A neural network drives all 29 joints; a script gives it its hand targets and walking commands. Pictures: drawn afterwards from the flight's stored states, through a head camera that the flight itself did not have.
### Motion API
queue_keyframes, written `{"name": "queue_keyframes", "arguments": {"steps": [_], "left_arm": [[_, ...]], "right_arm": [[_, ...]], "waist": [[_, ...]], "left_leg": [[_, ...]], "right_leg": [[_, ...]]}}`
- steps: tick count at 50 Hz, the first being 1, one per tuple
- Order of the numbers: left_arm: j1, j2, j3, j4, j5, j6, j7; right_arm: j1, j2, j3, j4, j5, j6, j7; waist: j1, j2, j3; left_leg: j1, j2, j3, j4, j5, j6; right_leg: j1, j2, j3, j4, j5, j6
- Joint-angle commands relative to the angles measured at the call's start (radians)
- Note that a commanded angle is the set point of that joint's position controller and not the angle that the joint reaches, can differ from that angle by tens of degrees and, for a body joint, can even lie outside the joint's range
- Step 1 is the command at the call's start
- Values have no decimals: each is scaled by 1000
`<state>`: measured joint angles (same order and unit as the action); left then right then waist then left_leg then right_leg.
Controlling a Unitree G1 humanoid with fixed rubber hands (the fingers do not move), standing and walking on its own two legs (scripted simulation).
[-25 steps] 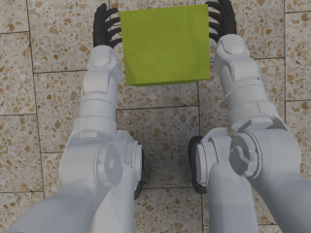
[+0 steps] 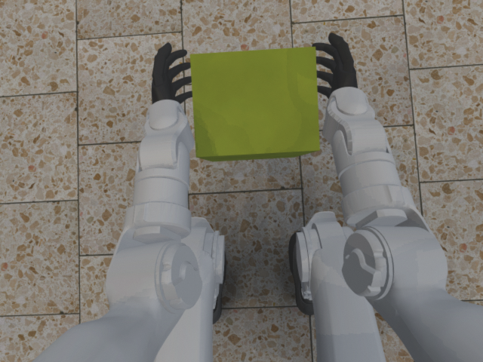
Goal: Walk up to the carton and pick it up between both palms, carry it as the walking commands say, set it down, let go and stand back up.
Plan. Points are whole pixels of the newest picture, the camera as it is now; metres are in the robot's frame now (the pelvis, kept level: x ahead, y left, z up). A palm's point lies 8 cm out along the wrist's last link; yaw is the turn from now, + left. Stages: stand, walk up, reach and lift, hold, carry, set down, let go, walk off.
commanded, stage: reach and lift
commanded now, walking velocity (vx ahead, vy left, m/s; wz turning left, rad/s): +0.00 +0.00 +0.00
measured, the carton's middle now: (252, 116) +0.49 -0.01 -0.17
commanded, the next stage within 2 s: none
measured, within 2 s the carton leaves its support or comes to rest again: neither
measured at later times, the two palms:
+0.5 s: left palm (151, 94) +0.48 +0.12 -0.01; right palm (362, 80) +0.48 -0.14 -0.01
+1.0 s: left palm (123, 79) +0.47 +0.12 +0.07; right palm (392, 61) +0.47 -0.14 +0.06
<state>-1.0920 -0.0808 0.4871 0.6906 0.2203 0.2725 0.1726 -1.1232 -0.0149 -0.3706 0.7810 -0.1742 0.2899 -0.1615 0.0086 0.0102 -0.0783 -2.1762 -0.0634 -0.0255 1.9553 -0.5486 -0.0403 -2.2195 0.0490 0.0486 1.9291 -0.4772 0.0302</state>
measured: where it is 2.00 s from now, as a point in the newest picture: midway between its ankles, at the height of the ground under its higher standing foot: (258, 291)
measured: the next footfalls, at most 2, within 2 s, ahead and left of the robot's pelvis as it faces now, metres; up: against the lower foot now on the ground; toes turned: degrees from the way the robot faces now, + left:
none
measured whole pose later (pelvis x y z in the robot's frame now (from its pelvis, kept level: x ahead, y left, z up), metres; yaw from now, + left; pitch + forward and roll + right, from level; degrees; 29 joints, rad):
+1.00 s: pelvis +0.02 +0.00 +0.11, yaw -1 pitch +37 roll +1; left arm -0.87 -0.17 0.49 0.66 0.27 0.30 0.18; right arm -0.89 0.09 -0.41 0.72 -0.25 0.31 -0.16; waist 0.01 0.01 -0.20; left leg -1.75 -0.06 -0.05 1.63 -0.53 -0.03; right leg -1.78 0.04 0.05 1.61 -0.48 0.02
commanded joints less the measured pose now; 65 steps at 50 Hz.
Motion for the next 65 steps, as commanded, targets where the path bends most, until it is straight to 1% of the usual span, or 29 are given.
{"name": "queue_keyframes", "arguments": {"steps": [1, 13, 27, 48, 65], "left_arm": [[-620, -1007, -533, 86, -117, 14, -310], [-571, -1051, -545, 77, -115, 27, -309], [-503, -1077, -539, 87, -104, 30, -309], [-399, -1108, -546, 95, -89, 28, -305], [-285, -1136, -558, 95, -70, 21, -307]], "right_arm": [[-641, 1029, 469, -29, 123, -26, 293], [-584, 1077, 473, -35, 110, -8, 303], [-508, 1119, 473, -26, 91, -2, 301], [-399, 1153, 472, -20, 68, -5, 301], [-293, 1171, 476, -27, 44, -17, 309]], "waist": [[-3, -36, -1074], [-7, -31, -1084], [-4, -40, -1045], [-2, -33, -981], [1, -27, -903]], "left_leg": [[509, -129, 91, -218, 172, 33], [592, -135, 83, -289, 185, 30], [666, -138, 75, -373, 178, 31], [823, -135, 53, -516, 186, 25], [979, -125, 23, -659, 217, 25]], "right_leg": [[678, 128, -116, -174, 157, -13], [752, 133, -110, -247, 169, -14], [854, 135, -98, -342, 161, -10], [1012, 134, -82, -485, 164, -9], [1151, 126, -59, -620, 186, -15]]}}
